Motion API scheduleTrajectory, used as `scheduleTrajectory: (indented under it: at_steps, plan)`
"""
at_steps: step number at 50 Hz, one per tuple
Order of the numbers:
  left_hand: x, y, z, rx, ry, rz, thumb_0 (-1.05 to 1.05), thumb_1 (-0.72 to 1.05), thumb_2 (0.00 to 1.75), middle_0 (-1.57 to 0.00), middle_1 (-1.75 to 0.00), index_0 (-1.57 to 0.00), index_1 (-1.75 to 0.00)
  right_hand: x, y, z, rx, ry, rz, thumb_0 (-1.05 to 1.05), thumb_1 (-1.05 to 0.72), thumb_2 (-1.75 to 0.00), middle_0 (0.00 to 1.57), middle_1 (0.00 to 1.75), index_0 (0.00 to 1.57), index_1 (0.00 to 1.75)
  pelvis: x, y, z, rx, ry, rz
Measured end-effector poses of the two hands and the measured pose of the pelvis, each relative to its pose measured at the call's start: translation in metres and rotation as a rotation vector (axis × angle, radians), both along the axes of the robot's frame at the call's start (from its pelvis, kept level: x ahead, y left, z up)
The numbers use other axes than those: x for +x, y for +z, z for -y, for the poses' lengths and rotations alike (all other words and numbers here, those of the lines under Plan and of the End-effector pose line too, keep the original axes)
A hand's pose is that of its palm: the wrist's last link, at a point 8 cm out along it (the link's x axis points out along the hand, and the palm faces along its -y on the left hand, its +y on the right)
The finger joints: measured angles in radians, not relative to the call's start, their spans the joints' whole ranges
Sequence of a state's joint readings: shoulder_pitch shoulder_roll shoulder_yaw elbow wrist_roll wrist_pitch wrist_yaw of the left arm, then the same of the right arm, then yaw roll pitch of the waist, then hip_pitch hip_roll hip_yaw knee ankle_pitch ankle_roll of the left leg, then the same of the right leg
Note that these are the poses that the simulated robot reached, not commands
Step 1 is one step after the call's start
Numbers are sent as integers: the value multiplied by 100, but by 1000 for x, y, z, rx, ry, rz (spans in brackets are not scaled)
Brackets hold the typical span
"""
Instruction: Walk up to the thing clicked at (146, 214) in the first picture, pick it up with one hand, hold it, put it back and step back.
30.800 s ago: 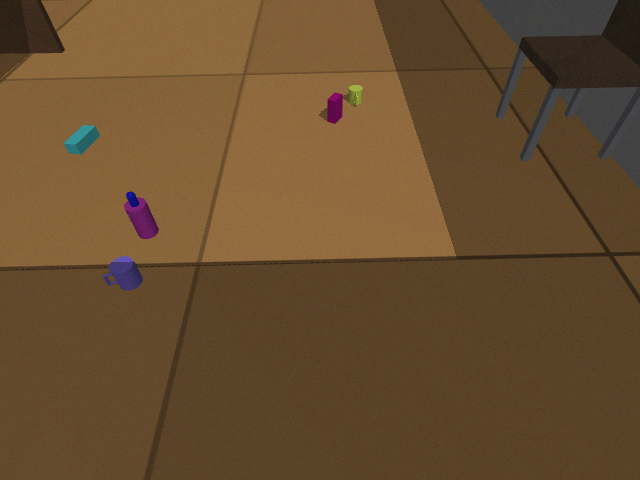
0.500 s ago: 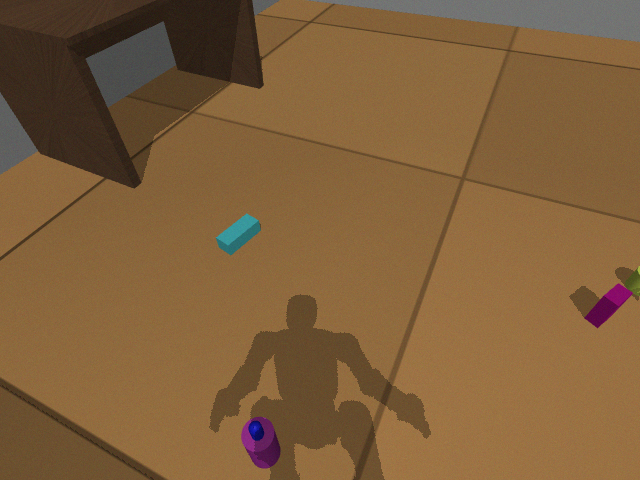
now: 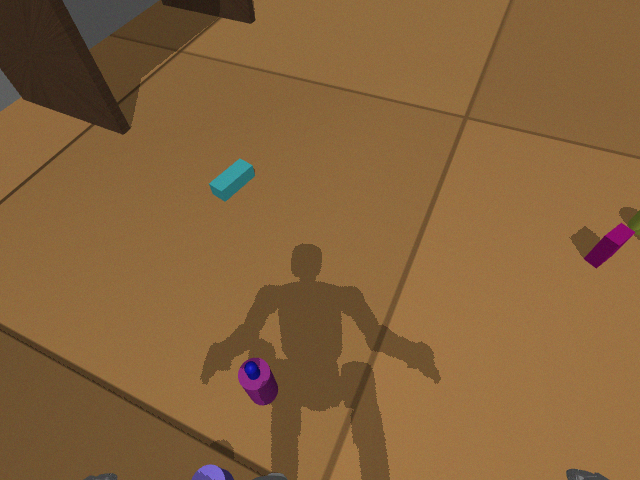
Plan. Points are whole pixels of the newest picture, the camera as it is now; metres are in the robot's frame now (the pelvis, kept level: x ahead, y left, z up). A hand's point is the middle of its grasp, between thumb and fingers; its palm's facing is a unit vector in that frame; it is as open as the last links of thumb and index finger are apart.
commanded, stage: step back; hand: left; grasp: from the side
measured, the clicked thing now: (257, 379) +0.43 +0.24 -0.64
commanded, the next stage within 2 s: none
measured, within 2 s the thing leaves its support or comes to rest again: neither
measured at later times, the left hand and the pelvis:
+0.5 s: hand out of the picture +0.00 +0.30 -0.16, palm faces +0.04 -0.92 -0.38, open 7.4 cm; pelvis -0.11 +0.03 +0.00, yaw +4 degrees
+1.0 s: hand out of the picture -0.17 +0.28 -0.12, palm faces -0.05 -0.90 -0.43, open 7.4 cm; pelvis -0.25 +0.02 +0.01, yaw -3 degrees
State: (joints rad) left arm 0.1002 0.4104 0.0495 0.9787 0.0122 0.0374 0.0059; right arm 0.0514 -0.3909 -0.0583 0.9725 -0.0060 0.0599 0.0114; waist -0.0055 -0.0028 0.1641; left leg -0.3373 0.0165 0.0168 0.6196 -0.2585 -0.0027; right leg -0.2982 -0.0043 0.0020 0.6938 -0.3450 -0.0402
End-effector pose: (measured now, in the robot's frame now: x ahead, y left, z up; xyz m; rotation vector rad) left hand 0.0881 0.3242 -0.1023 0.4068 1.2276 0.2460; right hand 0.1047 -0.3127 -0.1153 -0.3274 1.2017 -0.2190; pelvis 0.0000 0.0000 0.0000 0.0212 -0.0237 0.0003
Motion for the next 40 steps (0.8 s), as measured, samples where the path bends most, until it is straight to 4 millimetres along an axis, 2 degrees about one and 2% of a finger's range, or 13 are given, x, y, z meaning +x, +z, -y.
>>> scheduleTrajectory:
  at_steps: [3, 6, 11, 16, 21, 24, 28, 31, 36, 40]
  plan:
    - [-22, 2, 10, 11, 5, -13, 0, 90, 89, -20, -30, -20, -30, 2, -8, 9, 0, -3, 22, 0, -90, -90, 20, 29, 20, 30, -11, -4, 5, -7, -2, 11]
    - [-42, 9, 18, 10, 6, -38, 0, 90, 89, -21, -30, -20, -30, -4, -8, 6, 12, 7, 27, 0, -91, -90, 20, 29, 20, 30, -22, 3, 6, 15, -10, 8]
    - [-51, 16, 21, 8, 12, -6, 0, 90, 89, -21, -30, -20, -30, -35, -8, -1, 22, 39, -28, 0, -91, -90, 20, 29, 20, 30, -39, 9, 4, 9, 15, -17]
    - [-54, 13, 14, -1, 28, 101, 0, 90, 89, -21, -30, -20, -30, -68, -11, -9, -11, 85, -103, 0, -91, -90, 20, 29, 20, 30, -60, 4, -3, -11, 57, -14]
    - [-72, -7, -6, -28, 29, 141, 0, 90, 89, -21, -30, -20, -30, -92, -6, -23, -47, 113, -79, 0, -91, -90, 20, 29, 20, 30, -90, -8, -18, -16, 89, 13]
    - [-90, -15, -16, -47, 37, 120, 0, 90, 89, -21, -30, -20, -30, -112, 5, -33, -51, 106, -58, 0, -91, -90, 20, 29, 20, 30, -106, -6, -26, -4, 61, 32]
    - [-115, -9, -20, -63, 51, 87, 0, 90, 89, -21, -30, -20, -30, -134, 24, -39, -63, 97, -47, 0, -90, -90, 20, 30, 20, 30, -122, 7, -31, -48, 71, 14]
    - [-138, -5, -24, -60, 54, 79, 0, 90, 89, -21, -30, -20, -30, -142, 31, -39, -72, 91, -22, 0, -90, -90, 20, 30, 20, 30, -135, 11, -32, -45, 43, -2]
    - [-179, -7, -26, -32, 31, 20, 0, 90, 89, -21, -30, -20, -30, -151, 27, -38, -61, 81, 64, 0, -90, -90, 20, 30, 20, 30, -164, 6, -30, -31, 0, 3]
    - [-206, -9, -18, -12, -5, -9, 0, 90, 89, -20, -30, -20, -30, -168, 12, -31, -31, 67, 115, 0, -90, -90, 20, 30, 20, 30, -191, -4, -24, -16, -42, 15]
